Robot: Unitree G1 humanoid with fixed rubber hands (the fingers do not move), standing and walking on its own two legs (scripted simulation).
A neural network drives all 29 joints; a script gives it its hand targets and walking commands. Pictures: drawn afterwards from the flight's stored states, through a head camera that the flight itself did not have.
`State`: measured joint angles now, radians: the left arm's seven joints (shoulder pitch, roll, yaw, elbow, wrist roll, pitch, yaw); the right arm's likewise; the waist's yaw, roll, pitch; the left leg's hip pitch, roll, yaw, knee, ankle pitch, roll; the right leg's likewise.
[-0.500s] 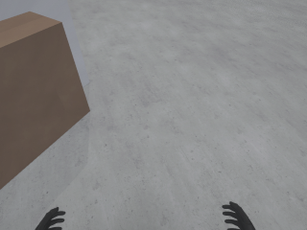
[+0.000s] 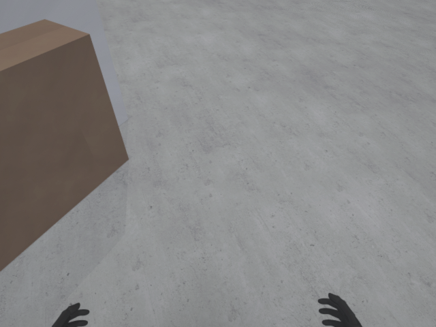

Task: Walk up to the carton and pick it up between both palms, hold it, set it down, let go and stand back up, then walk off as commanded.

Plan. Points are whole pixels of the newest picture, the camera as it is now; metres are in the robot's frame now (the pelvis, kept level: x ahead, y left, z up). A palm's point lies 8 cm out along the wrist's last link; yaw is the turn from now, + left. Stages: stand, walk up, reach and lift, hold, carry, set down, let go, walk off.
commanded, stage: stand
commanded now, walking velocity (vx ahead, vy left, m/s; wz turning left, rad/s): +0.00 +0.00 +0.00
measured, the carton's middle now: out of the picture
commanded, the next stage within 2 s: walk up in 0.18 s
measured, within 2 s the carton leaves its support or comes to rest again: neither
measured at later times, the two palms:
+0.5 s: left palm out of the picture +0.09 +0.31 -0.08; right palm out of the picture +0.12 -0.26 -0.09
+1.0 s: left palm out of the picture +0.11 +0.49 -0.07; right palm (288, 291) +0.21 -0.14 -0.07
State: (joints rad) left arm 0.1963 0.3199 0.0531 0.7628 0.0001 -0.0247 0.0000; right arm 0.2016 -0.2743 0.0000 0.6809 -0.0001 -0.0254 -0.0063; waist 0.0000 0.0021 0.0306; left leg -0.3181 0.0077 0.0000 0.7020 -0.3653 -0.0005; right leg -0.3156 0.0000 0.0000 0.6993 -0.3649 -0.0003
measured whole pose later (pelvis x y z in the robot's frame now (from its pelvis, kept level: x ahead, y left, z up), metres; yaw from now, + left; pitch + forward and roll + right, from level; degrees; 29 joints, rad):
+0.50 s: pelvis -0.01 +0.00 +0.00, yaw +3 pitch -1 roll +0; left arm 0.20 0.36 0.07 0.80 0.00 -0.06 0.00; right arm 0.20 -0.32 0.00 0.73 0.00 0.01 0.06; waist 0.00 0.01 0.03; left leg -0.43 0.01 -0.01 0.87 -0.40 0.02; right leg -0.31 -0.02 -0.04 0.68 -0.35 -0.01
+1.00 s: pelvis +0.06 +0.13 +0.01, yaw +15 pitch -2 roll -2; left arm 0.17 0.47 0.09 0.76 0.00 -0.06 -0.02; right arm 0.28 -0.40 -0.01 0.74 0.00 0.01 0.10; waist 0.00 0.00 0.08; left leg -0.34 -0.01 -0.07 0.64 -0.26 0.04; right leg -0.44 -0.05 -0.05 0.97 -0.48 0.00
